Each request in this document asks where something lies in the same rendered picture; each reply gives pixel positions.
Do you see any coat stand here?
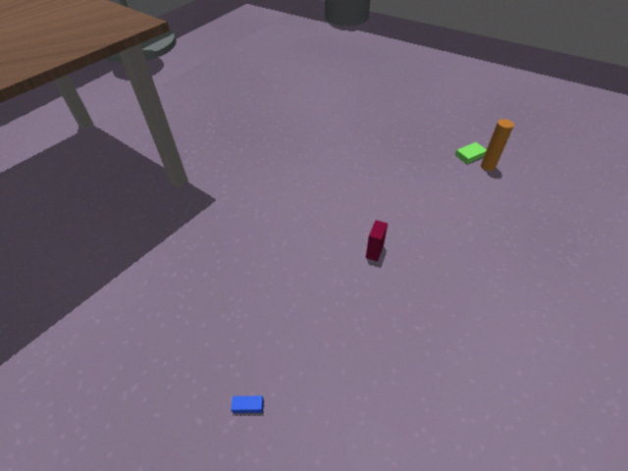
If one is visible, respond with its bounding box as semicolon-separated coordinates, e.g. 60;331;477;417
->
105;0;176;63

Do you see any table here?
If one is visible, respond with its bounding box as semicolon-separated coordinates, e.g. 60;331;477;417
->
0;0;188;187

